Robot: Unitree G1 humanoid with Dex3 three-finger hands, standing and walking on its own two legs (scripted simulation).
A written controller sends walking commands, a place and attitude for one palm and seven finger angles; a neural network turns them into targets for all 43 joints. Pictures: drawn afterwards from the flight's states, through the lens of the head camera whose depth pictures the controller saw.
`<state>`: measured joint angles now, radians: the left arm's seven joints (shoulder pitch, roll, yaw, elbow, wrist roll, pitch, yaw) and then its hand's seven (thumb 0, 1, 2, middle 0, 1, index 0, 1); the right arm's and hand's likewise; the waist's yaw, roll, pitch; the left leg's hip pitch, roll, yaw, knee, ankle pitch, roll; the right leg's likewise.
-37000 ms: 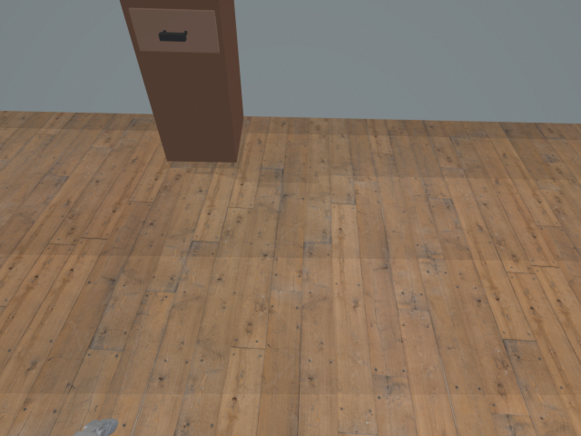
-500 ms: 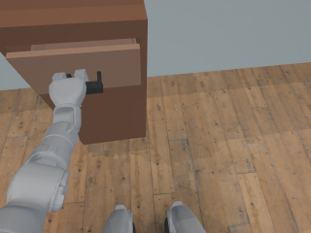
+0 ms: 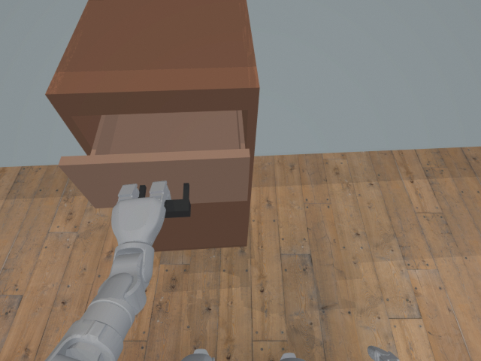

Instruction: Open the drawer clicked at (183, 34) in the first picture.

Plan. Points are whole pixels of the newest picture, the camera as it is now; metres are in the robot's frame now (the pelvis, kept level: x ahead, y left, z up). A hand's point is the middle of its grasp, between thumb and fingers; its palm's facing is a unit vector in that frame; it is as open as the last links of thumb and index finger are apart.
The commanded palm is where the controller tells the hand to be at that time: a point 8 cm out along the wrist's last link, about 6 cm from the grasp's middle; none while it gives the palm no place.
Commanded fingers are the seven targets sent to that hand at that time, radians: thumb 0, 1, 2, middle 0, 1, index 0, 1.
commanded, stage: pull the drawer open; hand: left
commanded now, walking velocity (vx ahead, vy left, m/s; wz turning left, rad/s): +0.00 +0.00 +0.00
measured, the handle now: (163, 199) +0.41 +0.17 -0.03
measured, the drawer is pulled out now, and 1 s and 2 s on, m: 0.12 0.24 0.30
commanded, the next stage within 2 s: open the thumb to release the handle in 1.66 s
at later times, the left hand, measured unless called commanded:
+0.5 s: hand (148, 231) +0.35 +0.19 -0.05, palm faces -0.06 -0.03 -1.00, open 5.8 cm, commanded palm +0.31 +0.16 -0.01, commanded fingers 0.00 0.90 0.90 -0.40 -1.35 -0.40 -1.35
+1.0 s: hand (143, 295) +0.24 +0.18 -0.05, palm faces -0.03 -0.11 -0.99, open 5.7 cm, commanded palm +0.20 +0.16 -0.01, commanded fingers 0.00 0.90 0.90 -0.40 -1.35 -0.40 -1.35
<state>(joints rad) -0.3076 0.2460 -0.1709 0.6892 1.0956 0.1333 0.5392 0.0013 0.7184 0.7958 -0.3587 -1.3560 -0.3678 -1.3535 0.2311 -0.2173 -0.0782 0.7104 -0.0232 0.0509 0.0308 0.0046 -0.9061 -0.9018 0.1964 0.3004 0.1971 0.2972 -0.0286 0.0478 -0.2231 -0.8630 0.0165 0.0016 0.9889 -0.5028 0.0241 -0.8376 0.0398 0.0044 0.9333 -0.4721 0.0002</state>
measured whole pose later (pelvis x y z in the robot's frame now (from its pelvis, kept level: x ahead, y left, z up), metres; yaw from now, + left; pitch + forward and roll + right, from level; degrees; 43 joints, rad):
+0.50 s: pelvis -0.03 -0.01 -0.01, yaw +1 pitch +21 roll -1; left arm -0.46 0.26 -0.15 0.84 1.10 0.12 0.51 -0.01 0.71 0.79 -0.40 -1.35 -0.36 -1.35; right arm 0.26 -0.20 -0.07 0.74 -0.03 0.06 0.00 0.00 -0.91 -0.90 0.20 0.30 0.20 0.30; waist -0.03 0.05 -0.20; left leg -0.92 0.01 -0.01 1.04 -0.48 0.01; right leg -0.90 0.04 -0.01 1.01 -0.46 -0.01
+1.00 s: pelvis -0.01 -0.01 +0.00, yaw +0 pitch +17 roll -1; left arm 0.17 0.20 -0.25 0.30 1.12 0.19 0.58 0.04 0.72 0.78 -0.30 -1.35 -0.40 -1.35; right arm 0.12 -0.22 -0.06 0.63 -0.02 0.05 0.04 0.01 -0.91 -0.90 0.19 0.30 0.20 0.30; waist 0.02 0.04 -0.22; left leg -0.78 0.01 0.01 0.99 -0.51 0.01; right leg -0.77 0.04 0.01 0.96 -0.49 -0.01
